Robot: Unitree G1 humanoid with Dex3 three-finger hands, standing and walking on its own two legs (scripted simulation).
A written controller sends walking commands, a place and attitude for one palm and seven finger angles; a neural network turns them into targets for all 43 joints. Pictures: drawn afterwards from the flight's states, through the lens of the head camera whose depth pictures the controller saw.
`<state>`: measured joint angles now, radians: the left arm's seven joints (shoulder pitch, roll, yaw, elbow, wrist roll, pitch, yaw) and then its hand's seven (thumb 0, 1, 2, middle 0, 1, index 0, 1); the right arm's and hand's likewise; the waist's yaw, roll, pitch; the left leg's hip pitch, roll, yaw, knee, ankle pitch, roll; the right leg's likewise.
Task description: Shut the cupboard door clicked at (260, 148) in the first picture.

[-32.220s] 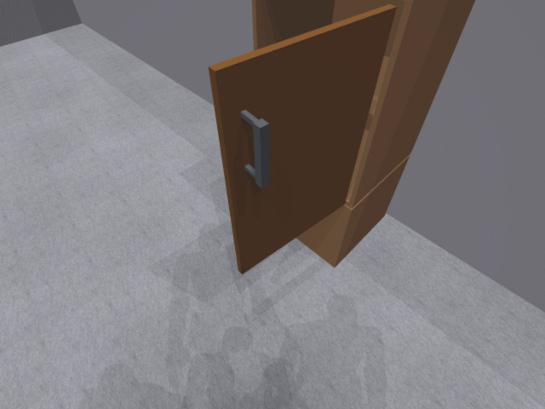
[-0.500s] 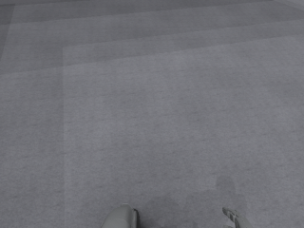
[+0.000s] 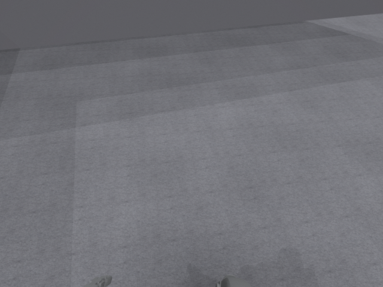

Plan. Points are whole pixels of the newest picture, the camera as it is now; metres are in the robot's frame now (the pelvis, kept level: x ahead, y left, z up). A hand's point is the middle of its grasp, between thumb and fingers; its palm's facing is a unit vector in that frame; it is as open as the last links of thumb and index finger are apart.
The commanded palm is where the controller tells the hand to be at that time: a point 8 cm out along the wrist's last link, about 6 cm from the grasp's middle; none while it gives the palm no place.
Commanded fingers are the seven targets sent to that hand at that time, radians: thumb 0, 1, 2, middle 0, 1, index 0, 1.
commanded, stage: turn to face it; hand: left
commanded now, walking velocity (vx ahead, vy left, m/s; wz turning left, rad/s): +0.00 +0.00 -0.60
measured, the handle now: out of the picture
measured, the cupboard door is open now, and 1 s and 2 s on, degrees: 51 51 51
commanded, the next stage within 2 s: none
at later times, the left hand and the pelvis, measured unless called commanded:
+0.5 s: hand (106, 274) +0.18 +0.21 -0.18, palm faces -0.16 -0.96 -0.21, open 7.4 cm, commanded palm none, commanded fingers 0.00 0.90 0.90 -0.20 -0.30 -0.20 -0.30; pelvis +0.10 +0.03 -0.01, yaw -15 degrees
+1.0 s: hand (150, 213) +0.33 +0.12 -0.15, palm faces -0.56 -0.78 -0.28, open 7.4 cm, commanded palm none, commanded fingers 0.00 0.90 0.90 -0.20 -0.30 -0.20 -0.30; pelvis +0.10 +0.02 -0.01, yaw -35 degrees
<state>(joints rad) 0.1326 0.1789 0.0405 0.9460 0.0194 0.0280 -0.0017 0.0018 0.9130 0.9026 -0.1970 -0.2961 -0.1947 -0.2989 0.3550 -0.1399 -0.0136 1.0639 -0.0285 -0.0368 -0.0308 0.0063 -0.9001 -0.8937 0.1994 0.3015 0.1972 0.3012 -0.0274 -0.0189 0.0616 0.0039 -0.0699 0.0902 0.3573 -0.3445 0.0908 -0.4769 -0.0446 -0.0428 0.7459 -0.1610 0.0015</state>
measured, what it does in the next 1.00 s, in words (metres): walks ahead, turning right: right foot, then left foot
